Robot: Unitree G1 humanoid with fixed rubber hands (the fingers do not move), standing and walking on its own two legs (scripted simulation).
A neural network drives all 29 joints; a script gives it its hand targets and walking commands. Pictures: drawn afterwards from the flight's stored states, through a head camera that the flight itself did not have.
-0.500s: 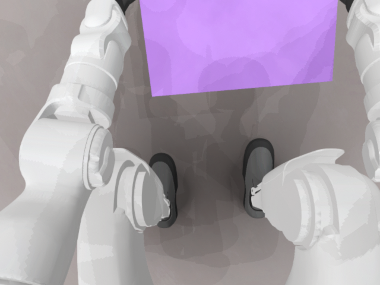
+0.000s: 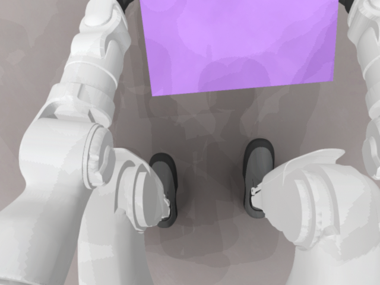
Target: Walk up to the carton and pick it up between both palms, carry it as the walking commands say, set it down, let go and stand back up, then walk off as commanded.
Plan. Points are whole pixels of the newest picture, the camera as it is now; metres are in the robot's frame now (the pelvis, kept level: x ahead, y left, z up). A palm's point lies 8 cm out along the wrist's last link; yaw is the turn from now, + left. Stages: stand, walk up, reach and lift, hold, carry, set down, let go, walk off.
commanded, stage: reach and lift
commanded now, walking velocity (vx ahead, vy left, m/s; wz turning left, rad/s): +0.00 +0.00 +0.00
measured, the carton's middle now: (230, 8) +0.54 -0.07 -0.25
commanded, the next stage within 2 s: none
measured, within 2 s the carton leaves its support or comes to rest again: leaves its support in 0.30 s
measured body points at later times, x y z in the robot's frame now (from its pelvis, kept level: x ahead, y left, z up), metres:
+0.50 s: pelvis -0.02 +0.00 +0.00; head +0.34 -0.06 +0.25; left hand +0.56 +0.12 -0.15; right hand +0.53 -0.25 -0.17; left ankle +0.11 +0.13 -0.31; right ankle +0.13 -0.12 -0.31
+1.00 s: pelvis -0.02 +0.00 +0.03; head +0.33 -0.05 +0.29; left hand +0.56 +0.12 -0.09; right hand +0.53 -0.24 -0.12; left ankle +0.11 +0.13 -0.31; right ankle +0.13 -0.12 -0.31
